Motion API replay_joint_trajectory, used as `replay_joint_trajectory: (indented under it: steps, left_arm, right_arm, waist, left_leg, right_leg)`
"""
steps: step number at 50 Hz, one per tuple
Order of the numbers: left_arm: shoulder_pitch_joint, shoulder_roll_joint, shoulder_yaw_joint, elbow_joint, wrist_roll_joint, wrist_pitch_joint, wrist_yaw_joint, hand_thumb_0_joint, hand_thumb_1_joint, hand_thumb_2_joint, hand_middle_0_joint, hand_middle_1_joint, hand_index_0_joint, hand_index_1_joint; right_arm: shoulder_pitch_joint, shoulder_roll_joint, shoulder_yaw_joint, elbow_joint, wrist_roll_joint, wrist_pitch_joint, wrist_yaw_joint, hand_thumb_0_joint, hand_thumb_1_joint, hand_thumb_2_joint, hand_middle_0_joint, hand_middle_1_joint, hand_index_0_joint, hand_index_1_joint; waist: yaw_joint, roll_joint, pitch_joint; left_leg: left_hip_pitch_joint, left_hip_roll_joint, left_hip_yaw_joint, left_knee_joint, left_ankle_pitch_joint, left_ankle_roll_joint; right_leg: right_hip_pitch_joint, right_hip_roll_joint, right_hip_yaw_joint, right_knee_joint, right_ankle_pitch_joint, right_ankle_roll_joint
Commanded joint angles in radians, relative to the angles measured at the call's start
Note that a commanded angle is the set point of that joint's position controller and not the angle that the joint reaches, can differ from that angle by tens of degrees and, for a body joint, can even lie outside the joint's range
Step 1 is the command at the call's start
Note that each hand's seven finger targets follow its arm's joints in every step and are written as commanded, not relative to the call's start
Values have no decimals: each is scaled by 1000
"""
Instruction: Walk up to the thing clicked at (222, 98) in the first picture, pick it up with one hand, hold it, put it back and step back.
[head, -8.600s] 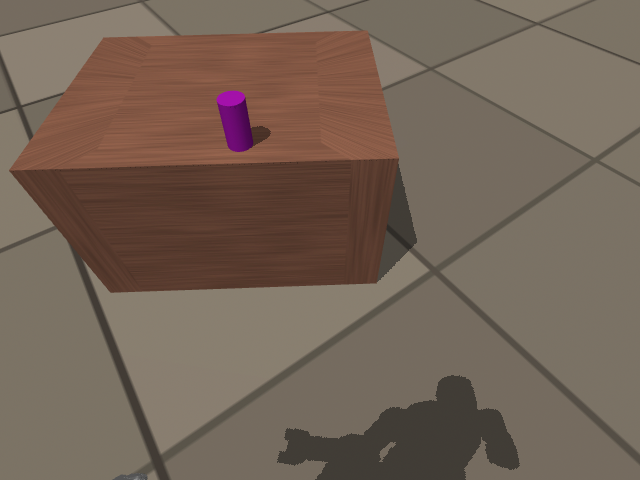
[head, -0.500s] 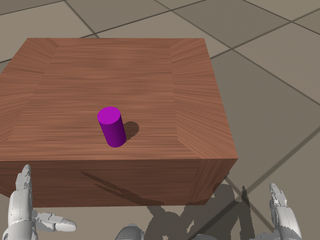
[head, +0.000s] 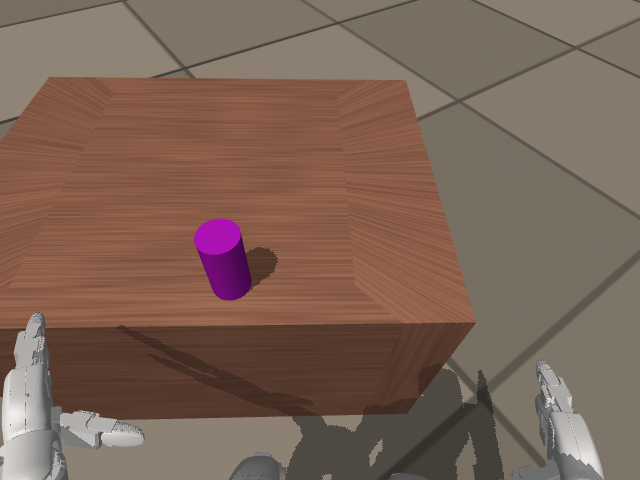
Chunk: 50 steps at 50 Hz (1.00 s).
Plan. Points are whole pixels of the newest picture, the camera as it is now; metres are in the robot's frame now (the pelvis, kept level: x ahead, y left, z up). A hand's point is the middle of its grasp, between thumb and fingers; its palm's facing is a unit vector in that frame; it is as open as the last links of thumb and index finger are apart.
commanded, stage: rise first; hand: left
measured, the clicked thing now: (225, 261) +0.43 +0.18 -0.06
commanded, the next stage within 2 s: go down in 0.28 s
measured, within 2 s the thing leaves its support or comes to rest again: neither
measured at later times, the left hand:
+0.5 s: hand (85, 369) +0.23 +0.31 +0.00, palm faces +0.43 -0.83 -0.36, open 17.5 cm
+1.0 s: hand (64, 293) +0.32 +0.35 +0.03, palm faces +0.49 -0.82 -0.28, open 16.6 cm
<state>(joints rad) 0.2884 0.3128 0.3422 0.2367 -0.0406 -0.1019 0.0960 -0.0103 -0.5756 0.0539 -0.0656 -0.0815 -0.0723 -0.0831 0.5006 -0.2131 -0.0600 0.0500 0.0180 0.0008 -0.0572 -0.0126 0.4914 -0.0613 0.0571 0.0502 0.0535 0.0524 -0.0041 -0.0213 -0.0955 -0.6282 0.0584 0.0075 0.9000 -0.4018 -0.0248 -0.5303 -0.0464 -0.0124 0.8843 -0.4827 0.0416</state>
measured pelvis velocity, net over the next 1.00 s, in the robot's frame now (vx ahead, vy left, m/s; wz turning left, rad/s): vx -0.01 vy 0.00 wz -0.01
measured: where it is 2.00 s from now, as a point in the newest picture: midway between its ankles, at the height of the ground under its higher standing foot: outside the picture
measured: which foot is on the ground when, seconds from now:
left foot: down 0.00-1.00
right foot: down 0.00-1.00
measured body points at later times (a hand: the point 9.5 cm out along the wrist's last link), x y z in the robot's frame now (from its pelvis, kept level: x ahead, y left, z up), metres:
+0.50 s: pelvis +0.00 +0.00 +0.00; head +0.03 +0.01 +0.45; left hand +0.20 +0.35 +0.02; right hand +0.16 -0.25 +0.00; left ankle +0.03 +0.13 -0.69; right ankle -0.02 -0.15 -0.69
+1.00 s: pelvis -0.01 +0.00 +0.00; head +0.05 +0.02 +0.44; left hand +0.29 +0.39 +0.05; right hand +0.14 -0.28 -0.03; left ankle +0.03 +0.13 -0.69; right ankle -0.02 -0.15 -0.69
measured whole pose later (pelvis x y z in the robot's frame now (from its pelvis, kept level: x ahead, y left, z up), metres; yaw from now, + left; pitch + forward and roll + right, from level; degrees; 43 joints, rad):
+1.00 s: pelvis -0.01 +0.00 +0.00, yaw +0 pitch +10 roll -1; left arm -0.18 0.48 0.51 0.63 -0.05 -0.21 0.03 -0.01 -0.36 0.07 -0.06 -0.09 -0.08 -0.07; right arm 0.41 -0.25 -0.12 0.21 0.00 0.00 -0.05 -0.01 0.44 -0.07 0.06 0.05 0.05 0.05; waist -0.04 -0.03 -0.08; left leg -0.71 0.07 0.00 0.92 -0.39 -0.02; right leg -0.61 -0.04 -0.01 0.90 -0.47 0.04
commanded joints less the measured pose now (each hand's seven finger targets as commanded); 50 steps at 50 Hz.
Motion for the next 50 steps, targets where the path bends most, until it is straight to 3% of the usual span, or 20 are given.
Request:
replay_joint_trajectory:
  steps: [1, 4, 5, 12, 15, 16, 17, 18, 19, 20, 21, 22, 23, 24, 25, 29, 32, 40, 41, 50]
  left_arm:
    - [-182, 138, 98, -299, -7, -95, 14, 0, -572, 90, -35, -37, -16, -53]
    - [-17, 295, 117, -106, 13, -52, 12, 0, -601, 35, -73, -117, -91, -119]
    - [-162, 152, 118, -279, -8, -93, 12, 0, -561, 93, -34, -37, -12, -54]
    - [-43, 300, 117, -87, 15, -56, 9, 0, -611, 22, -78, -117, -92, -111]
    - [-207, 163, 120, -251, -4, -99, 7, 0, -554, 94, -31, -37, -11, -49]
    - [-63, 309, 126, -88, 18, -58, 6, 0, -611, 27, -75, -117, -91, -115]
    - [-210, 165, 122, -246, 0, -93, 9, 0, -536, 94, -30, -37, -11, -48]
    - [-81, 314, 124, -94, 18, -57, 7, 0, -584, 32, -70, -117, -90, -109]
    - [-229, 175, 131, -246, -1, -98, 11, 0, -540, 90, -30, -37, -10, -46]
    - [-76, 329, 138, -89, 18, -59, 10, 0, -577, 31, -70, -117, -90, -109]
    - [-250, 176, 128, -237, 0, -95, 10, 0, -552, 85, -29, -37, -10, -43]
    - [-103, 336, 139, -73, 19, -55, 10, 0, -582, 32, -67, -117, -87, -106]
    - [-283, 181, 133, -237, -3, -100, 11, 0, -542, 92, -27, -37, -7, -46]
    - [-110, 329, 127, -62, 20, -58, 7, 0, -585, 24, -69, -117, -87, -102]
    - [-281, 183, 134, -220, -1, -103, 10, 0, -505, 95, -71, -132, -81, -122]
    - [-233, 435, 199, -31, 26, -75, 3, 0, -525, 34, -67, -115, -86, -96]
    - [-472, 219, 159, -156, -17, -132, 4, 0, -570, 75, -44, -37, -29, -54]
    - [-482, 527, 220, 140, 35, -107, 5, 0, -472, 32, -63, -96, -85, -75]
    - [-635, 333, 206, 23, -13, -162, 8, 0, -392, 84, -57, -108, -77, -89]
    - [-695, 499, 268, 255, -31, -183, -107, 0, -263, 62, -48, -58, -70, -35]
  right_arm:
    - [-17, -106, -76, -195, -8, -61, 1, 0, 514, -59, 52, 51, 51, 51]
    - [-5, -165, -89, -214, 19, -55, -10, 0, 508, -51, 52, 51, 50, 51]
    - [-3, -112, -79, -216, -6, -56, 0, 0, 515, -59, 52, 51, 51, 51]
    - [32, -144, -75, -208, 20, -43, -6, 0, 497, -54, 52, 51, 50, 51]
    - [7, -81, -45, -221, -5, -43, 8, 0, 518, -60, 51, 51, 51, 51]
    - [22, -162, -95, -244, 20, -44, -6, 0, 502, -53, 52, 51, 50, 51]
    - [11, -111, -81, -230, -7, -42, 2, 0, 521, -59, 51, 52, 50, 52]
    - [26, -165, -96, -248, 21, -41, -6, 0, 510, -51, 52, 51, 50, 51]
    - [13, -112, -85, -224, -7, -40, 3, 0, 523, -58, 51, 52, 50, 52]
    - [18, -155, -89, -246, 21, -39, -5, 0, 509, -51, 52, 51, 50, 51]
    - [2, -112, -82, -235, -6, -40, 3, 0, 531, -56, 52, 51, 51, 51]
    - [15, -163, -94, -235, 21, -39, -7, 0, 510, -51, 52, 51, 50, 51]
    - [-5, -114, -87, -244, -6, -43, 3, 0, 529, -56, 52, 51, 50, 51]
    - [18, -157, -85, -232, 21, -42, -6, 0, 507, -52, 52, 51, 50, 51]
    - [6, -102, -81, -240, -5, -43, 3, 0, 436, -72, 50, 50, 49, 50]
    - [24, -172, -127, -184, 21, -40, -4, 0, 493, -57, 52, 51, 50, 51]
    - [-31, -155, -143, -194, -9, -47, -2, 0, 520, -58, 51, 52, 50, 52]
    - [-25, -202, -148, -31, 11, -51, -9, 0, 476, -61, 52, 51, 50, 51]
    - [-77, -174, -165, -38, -19, -51, -3, 0, 474, -61, 51, 50, 50, 50]
    - [-121, -171, -104, 13, -10, -59, 0, 0, 428, -75, 50, 50, 50, 50]
  waist:
    - [-3, 93, -83]
    - [17, 106, -121]
    - [-5, 49, -99]
    - [17, 115, -135]
    - [3, 66, -87]
    - [10, 115, -159]
    - [-8, 66, -110]
    - [7, 119, -154]
    - [-7, 71, -98]
    - [23, 142, -166]
    - [-13, 69, -97]
    - [14, 123, -129]
    - [-17, 56, -77]
    - [9, 123, -114]
    - [-17, 62, -70]
    - [18, 151, -141]
    - [-42, 71, -89]
    - [25, 205, -218]
    - [-20, 92, -144]
    - [-3, 111, -267]
  left_leg:
    - [125, -35, 14, -150, 150, 5]
    - [184, -43, 40, -170, 202, 5]
    - [127, -41, 21, -132, 184, 12]
    - [198, -44, 43, -162, 255, 5]
    - [119, -46, 32, -119, 216, 11]
    - [218, -43, 45, -163, 264, 6]
    - [144, -41, 25, -126, 230, 9]
    - [221, -43, 46, -164, 268, 5]
    - [144, -41, 25, -128, 227, 8]
    - [226, -46, 48, -161, 284, 3]
    - [144, -42, 27, -125, 223, 9]
    - [207, -44, 43, -167, 245, 5]
    - [132, -42, 27, -134, 177, 11]
    - [206, -43, 45, -180, 197, 5]
    - [129, -42, 27, -139, 153, 11]
    - [183, -50, 47, -175, 157, 7]
    - [118, -38, 19, -137, 101, 13]
    - [222, -42, 31, -186, 155, 2]
    - [115, -32, 7, -131, 130, 10]
    - [146, -34, 9, -119, 256, 19]
  right_leg:
    - [-41, 53, -38, -117, 181, -39]
    - [28, 41, -38, -144, 241, -35]
    - [-15, 48, -30, -129, 223, -30]
    - [40, 39, -36, -139, 296, -31]
    - [-9, 39, -21, -133, 261, -26]
    - [45, 39, -33, -138, 310, -30]
    - [-11, 45, -25, -126, 270, -27]
    - [44, 39, -33, -141, 313, -31]
    - [-10, 44, -26, -125, 264, -28]
    - [58, 38, -30, -140, 327, -33]
    - [-12, 43, -22, -130, 267, -26]
    - [42, 38, -32, -148, 292, -30]
    - [-22, 44, -22, -140, 225, -25]
    - [24, 39, -34, -156, 245, -32]
    - [-26, 43, -23, -147, 200, -27]
    - [26, 32, -18, -166, 210, -33]
    - [-70, 43, -15, -141, 164, -28]
    - [8, 35, -16, -152, 203, -42]
    - [-79, 44, -17, -122, 175, -36]
    - [-8, 48, -18, -109, 286, -36]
